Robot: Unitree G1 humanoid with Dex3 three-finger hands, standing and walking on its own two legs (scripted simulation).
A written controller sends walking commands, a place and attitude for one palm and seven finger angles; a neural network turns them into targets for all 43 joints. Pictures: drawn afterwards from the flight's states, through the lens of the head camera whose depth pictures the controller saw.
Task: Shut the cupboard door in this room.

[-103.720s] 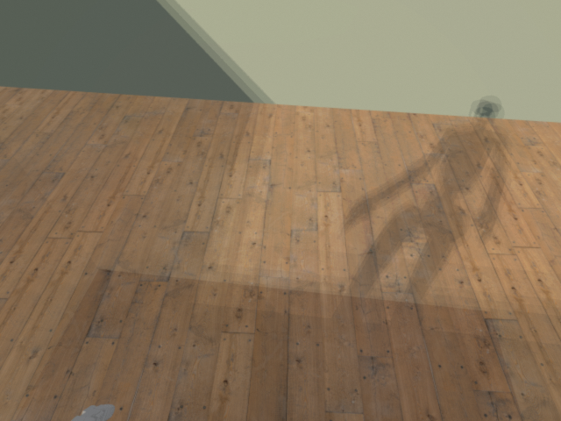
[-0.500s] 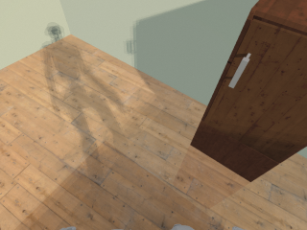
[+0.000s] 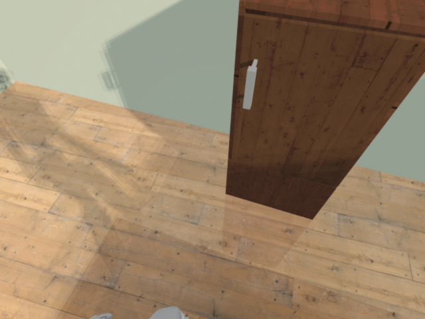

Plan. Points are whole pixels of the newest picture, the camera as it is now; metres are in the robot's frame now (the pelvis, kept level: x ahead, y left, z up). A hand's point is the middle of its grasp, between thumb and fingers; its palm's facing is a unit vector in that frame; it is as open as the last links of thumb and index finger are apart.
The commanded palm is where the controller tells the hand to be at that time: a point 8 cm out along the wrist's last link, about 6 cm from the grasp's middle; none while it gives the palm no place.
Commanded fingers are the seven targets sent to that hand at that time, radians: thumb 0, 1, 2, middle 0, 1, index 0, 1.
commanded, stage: turn to face it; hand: left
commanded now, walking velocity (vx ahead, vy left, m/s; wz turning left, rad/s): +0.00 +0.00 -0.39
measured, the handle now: (251, 84) +0.70 -0.07 +0.01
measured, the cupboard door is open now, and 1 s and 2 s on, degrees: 1 1 1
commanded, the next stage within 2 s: take the last steps up to it in 0.30 s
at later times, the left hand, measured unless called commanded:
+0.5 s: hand (142, 312) +0.15 +0.16 -0.16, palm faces -0.19 -0.95 -0.25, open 7.4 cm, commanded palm none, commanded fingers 0.00 0.90 0.90 -0.20 -0.30 -0.20 -0.30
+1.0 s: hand (188, 260) +0.26 +0.08 -0.17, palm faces -0.31 -0.93 -0.18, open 7.4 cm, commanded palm none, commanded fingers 0.00 0.90 0.90 -0.20 -0.30 -0.20 -0.30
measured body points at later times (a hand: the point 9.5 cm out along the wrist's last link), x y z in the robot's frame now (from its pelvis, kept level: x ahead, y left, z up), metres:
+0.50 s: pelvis +0.02 -0.01 +0.00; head +0.06 -0.04 +0.45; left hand +0.16 +0.21 -0.14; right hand -0.01 -0.27 -0.16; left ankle +0.01 +0.12 -0.69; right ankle -0.02 -0.12 -0.74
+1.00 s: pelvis +0.13 -0.08 +0.00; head +0.16 -0.08 +0.44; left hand +0.28 +0.13 -0.15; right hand -0.01 -0.28 -0.15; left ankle +0.09 +0.10 -0.74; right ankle +0.14 -0.20 -0.73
